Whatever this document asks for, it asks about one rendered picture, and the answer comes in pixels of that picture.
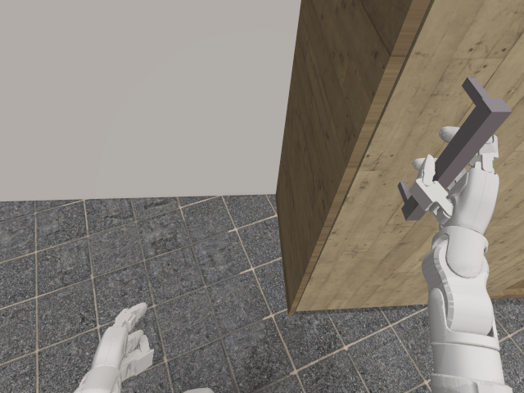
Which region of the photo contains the robot left forearm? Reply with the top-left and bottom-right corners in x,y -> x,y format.
74,366 -> 122,393

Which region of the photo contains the handle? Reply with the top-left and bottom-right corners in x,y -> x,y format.
398,77 -> 512,221

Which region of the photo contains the robot right hand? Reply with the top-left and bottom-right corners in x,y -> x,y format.
409,126 -> 499,236

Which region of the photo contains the robot right forearm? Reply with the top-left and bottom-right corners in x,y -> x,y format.
422,226 -> 513,393

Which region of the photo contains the robot left hand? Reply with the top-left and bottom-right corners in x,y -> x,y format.
91,303 -> 154,381

